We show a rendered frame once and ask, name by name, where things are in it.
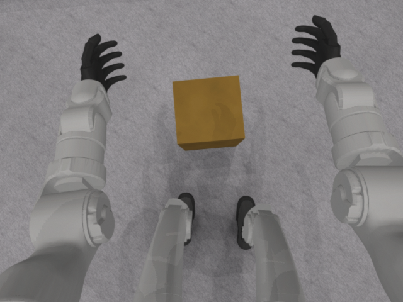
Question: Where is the right robot thigh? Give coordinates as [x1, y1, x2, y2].
[245, 210, 306, 302]

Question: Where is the robot right hand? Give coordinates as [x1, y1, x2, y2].
[291, 15, 341, 78]

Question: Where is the robot right foot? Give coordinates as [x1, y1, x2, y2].
[236, 196, 255, 250]

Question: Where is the robot left upper arm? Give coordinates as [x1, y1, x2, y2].
[0, 188, 115, 302]

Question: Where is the robot right forearm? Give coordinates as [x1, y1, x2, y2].
[315, 57, 403, 171]

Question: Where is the robot left forearm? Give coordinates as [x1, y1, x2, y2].
[29, 79, 112, 245]

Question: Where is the robot left hand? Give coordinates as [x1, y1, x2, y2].
[80, 34, 127, 93]

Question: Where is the robot right upper arm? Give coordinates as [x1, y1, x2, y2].
[330, 166, 403, 302]

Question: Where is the carton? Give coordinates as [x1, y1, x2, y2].
[173, 75, 245, 151]

